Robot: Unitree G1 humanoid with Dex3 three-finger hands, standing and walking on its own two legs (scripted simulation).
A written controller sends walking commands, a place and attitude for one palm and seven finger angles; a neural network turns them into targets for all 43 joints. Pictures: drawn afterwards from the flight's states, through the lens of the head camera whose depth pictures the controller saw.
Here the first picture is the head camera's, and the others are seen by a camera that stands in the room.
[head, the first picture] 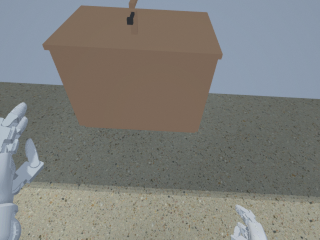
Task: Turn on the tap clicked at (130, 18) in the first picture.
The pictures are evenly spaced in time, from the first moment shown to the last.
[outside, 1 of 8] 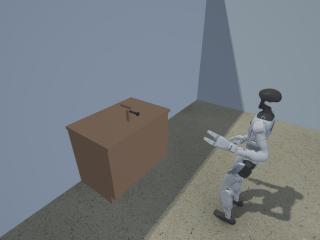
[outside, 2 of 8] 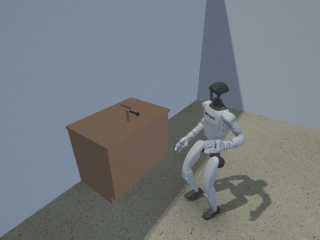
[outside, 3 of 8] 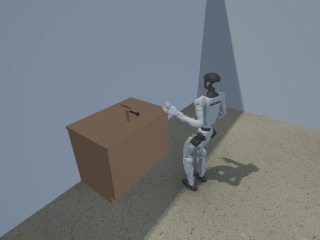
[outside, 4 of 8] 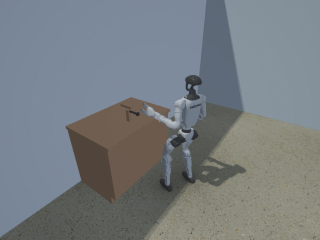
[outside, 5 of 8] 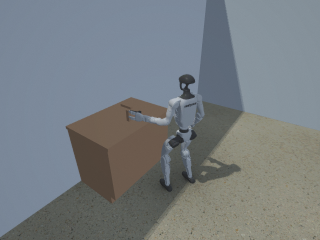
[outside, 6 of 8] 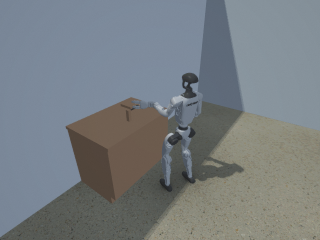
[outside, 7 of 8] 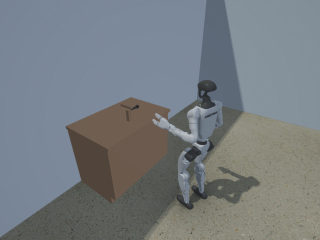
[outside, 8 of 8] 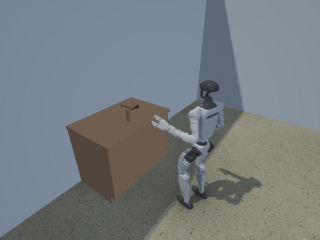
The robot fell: no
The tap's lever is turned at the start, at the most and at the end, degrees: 0 86 86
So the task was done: yes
